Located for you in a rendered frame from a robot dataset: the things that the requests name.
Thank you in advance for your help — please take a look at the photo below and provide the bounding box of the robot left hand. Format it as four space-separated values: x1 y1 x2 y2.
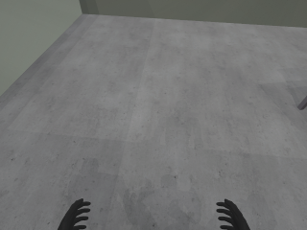
58 198 91 230

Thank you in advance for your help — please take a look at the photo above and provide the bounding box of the table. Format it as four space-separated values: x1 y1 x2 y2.
297 96 307 110

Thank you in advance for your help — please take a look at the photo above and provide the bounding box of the robot right hand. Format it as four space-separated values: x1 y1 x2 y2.
216 199 250 230

